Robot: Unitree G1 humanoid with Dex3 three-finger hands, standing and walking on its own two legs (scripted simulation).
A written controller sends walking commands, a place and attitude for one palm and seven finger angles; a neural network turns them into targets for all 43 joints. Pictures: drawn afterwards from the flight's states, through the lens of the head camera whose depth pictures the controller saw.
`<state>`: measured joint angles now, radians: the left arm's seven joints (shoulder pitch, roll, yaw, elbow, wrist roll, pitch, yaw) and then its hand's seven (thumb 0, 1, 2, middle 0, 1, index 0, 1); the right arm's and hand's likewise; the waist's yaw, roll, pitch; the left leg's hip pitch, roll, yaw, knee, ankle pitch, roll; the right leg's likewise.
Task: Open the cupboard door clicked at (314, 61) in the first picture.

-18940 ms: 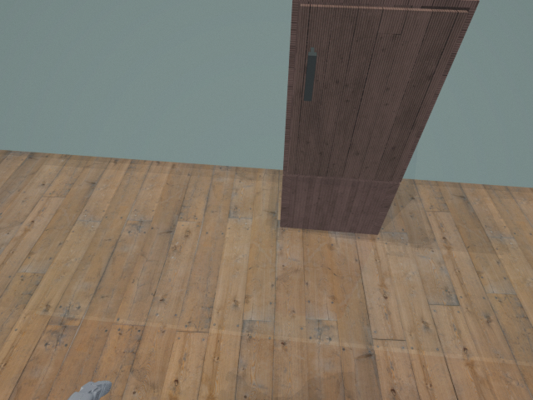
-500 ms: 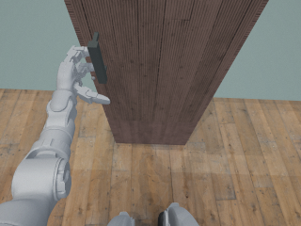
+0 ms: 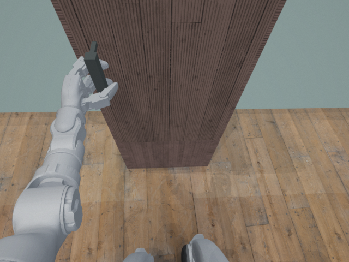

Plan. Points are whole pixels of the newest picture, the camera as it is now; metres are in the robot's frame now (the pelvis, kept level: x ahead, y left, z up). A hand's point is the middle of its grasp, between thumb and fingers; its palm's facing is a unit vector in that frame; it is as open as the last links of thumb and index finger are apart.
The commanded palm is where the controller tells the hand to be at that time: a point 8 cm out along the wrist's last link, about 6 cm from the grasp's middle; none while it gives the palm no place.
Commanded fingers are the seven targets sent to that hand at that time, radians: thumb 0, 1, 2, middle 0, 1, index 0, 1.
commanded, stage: close the thumb around the handle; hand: left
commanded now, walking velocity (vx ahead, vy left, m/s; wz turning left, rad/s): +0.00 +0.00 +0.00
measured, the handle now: (100, 72) +0.54 +0.15 +0.08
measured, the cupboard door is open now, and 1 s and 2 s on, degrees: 1 25 39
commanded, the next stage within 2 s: pull the door open along its arc in 0.20 s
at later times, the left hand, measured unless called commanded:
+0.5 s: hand (106, 95) +0.47 +0.13 +0.08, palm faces -0.03 -1.00 -0.02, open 6.1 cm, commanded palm +0.43 +0.18 +0.08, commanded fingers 0.00 0.90 0.90 -0.40 -1.35 -0.40 -1.35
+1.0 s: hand (132, 149) +0.33 +0.07 +0.08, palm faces +0.29 -0.95 +0.08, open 6.3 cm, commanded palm +0.28 +0.11 +0.08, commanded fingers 0.00 0.90 0.90 -0.40 -1.35 -0.40 -1.35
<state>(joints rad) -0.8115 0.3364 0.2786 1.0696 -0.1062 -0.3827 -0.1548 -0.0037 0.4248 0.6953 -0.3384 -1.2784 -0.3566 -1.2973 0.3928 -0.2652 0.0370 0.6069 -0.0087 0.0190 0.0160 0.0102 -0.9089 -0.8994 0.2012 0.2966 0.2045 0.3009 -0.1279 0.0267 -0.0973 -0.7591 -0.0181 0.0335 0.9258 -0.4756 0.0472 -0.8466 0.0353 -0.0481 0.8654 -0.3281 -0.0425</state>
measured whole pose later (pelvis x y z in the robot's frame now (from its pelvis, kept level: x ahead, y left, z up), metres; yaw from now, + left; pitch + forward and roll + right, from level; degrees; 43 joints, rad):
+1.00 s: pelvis +0.01 -0.01 +0.01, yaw +1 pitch +11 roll +0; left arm -0.03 -0.10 -0.12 0.20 -0.02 -0.26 0.40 0.03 0.66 0.79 -0.29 -1.32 -0.34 -1.28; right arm 0.21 -0.21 0.01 0.52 -0.05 -0.01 0.06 0.01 -0.91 -0.90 0.20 0.30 0.20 0.30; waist 0.00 0.03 -0.11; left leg -0.57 -0.03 0.02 0.83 -0.46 0.03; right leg -0.67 0.03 -0.06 0.82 -0.35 -0.06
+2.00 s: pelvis -0.02 -0.07 +0.01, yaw +3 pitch +7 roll +2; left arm 0.19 -0.08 -0.24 0.01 0.05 -0.17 0.50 0.00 -0.23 0.41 -0.31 -1.22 -0.32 -1.23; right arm 0.17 -0.20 0.01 0.56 -0.06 -0.02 -0.01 0.02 -0.91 -0.90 0.20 0.30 0.20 0.30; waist 0.00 0.06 -0.09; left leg -0.55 -0.03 -0.09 0.85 -0.43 -0.02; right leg -0.64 0.04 -0.12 0.84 -0.33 -0.12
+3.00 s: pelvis +0.00 +0.01 +0.00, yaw +0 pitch +8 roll -1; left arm 0.44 0.03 -0.39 -0.30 0.06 -0.16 0.15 -0.02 -0.50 0.30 -0.15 -0.31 -0.15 -0.31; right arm 0.26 -0.20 0.04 0.38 0.00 -0.04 0.04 0.02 -0.91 -0.90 0.20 0.30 0.20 0.30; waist 0.01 0.04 -0.09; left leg -0.58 -0.07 0.00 0.97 -0.53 0.06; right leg -0.68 0.02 -0.03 0.95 -0.41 -0.03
